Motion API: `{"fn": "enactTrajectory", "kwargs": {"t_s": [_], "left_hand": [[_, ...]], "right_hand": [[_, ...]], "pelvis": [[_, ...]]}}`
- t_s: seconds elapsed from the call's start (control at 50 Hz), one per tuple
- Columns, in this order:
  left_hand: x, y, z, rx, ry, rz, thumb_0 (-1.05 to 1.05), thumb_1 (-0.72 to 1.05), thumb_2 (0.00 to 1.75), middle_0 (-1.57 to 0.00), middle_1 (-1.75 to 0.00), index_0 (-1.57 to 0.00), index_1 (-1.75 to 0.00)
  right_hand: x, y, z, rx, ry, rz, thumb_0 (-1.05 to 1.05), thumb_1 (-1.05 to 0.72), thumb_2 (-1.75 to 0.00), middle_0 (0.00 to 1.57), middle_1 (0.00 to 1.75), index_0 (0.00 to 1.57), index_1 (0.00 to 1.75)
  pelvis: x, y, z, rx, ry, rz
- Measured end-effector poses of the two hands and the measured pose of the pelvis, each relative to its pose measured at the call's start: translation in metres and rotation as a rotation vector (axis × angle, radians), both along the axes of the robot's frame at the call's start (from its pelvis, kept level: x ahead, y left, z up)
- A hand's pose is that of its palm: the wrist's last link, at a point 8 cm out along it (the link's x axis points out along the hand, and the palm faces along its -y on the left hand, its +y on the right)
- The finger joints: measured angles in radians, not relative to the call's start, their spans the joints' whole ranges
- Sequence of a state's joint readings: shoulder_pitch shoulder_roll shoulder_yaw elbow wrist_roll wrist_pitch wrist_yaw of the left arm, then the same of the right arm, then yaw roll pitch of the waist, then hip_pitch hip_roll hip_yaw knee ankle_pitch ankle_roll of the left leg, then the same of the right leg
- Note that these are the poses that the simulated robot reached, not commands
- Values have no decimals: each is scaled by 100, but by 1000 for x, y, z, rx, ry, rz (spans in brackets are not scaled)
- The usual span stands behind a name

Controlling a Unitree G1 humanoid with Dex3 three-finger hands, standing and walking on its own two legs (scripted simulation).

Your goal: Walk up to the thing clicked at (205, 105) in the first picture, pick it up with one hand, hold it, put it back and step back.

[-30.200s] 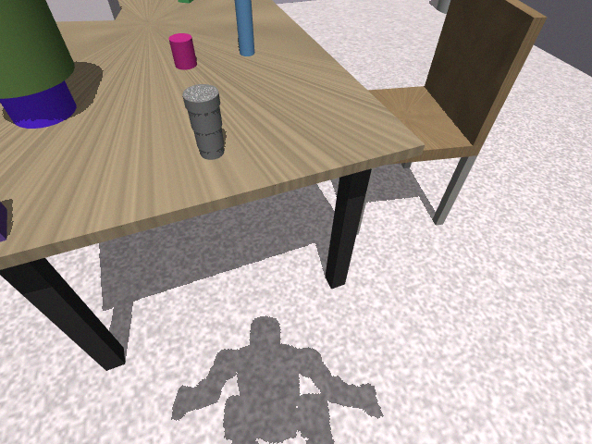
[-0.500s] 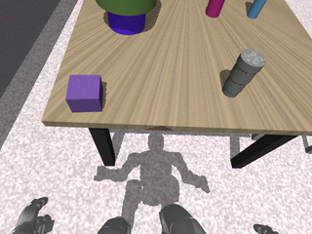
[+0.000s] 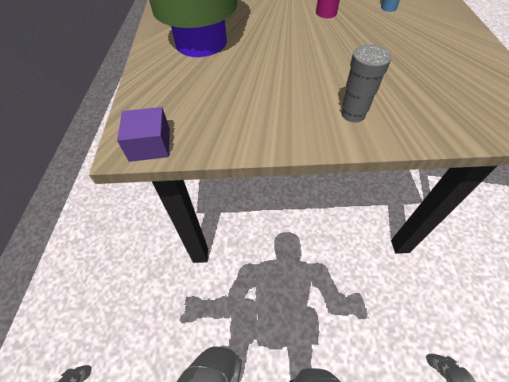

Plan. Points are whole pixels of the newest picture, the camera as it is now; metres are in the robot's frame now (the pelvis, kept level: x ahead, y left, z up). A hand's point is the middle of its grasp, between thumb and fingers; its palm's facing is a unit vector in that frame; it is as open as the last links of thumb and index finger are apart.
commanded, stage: step back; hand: right
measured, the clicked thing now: (361, 87) +0.65 -0.22 +0.05
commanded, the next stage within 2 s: none
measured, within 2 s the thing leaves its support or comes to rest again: neither
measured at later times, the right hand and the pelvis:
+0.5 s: hand out of the picture -0.02 -0.27 -0.14, palm faces -0.04 +0.90 -0.42, open 7.4 cm; pelvis -0.15 -0.01 -0.01, yaw -2 degrees
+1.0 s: hand out of the picture -0.24 -0.28 -0.15, palm faces -0.13 +0.91 -0.40, open 7.4 cm; pelvis -0.33 -0.02 -0.01, yaw +5 degrees
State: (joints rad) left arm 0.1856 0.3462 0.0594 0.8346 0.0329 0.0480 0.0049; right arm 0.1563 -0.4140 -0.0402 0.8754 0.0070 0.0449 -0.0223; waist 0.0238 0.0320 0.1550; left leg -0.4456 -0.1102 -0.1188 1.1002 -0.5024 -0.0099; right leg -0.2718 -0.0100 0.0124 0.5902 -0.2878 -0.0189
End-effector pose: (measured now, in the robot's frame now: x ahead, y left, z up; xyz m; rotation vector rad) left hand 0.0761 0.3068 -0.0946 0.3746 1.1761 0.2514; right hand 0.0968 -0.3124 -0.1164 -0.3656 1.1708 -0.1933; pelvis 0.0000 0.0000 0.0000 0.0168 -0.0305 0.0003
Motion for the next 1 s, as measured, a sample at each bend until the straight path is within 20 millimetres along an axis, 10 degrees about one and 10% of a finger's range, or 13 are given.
{"fn": "enactTrajectory", "kwargs": {"t_s": [0.2, 0.4, 0.54, 0.76, 1.0], "left_hand": [[-27, 23, -19, -27, -122, 11, 0, 90, 90, -21, -30, -20, -30], [-106, 16, -21, -43, -26, 17, 0, 90, 90, -20, -30, -20, -30], [-167, -6, -26, -14, 23, -12, 0, 90, 90, -20, -30, -20, -30], [-240, -24, 1, 23, -25, 15, 1, 90, 90, -21, -31, -20, -30], [-304, -8, -19, -21, -90, 45, 0, 90, 90, -21, -30, -20, -30]], "right_hand": [[-59, 20, 2, -48, 41, 73, 1, -90, -90, 20, 30, 20, 30], [-100, 18, 27, -53, -59, 54, 1, -90, -90, 21, 30, 21, 30], [-136, -15, 9, -37, -119, 42, 1, -90, -90, 21, 30, 21, 30], [-241, -34, -5, -17, 13, 21, 1, -90, -90, 20, 30, 20, 30], [-338, -8, 3, -31, 69, 72, 1, -90, -90, 21, 30, 20, 30]], "pelvis": [[-62, 16, -13, 4, -22, 62], [-118, 6, -1, -38, -15, 9], [-169, -17, -16, -33, -24, -36], [-236, -30, -5, 8, -15, 26], [-328, -19, -9, -19, -37, 81]]}}
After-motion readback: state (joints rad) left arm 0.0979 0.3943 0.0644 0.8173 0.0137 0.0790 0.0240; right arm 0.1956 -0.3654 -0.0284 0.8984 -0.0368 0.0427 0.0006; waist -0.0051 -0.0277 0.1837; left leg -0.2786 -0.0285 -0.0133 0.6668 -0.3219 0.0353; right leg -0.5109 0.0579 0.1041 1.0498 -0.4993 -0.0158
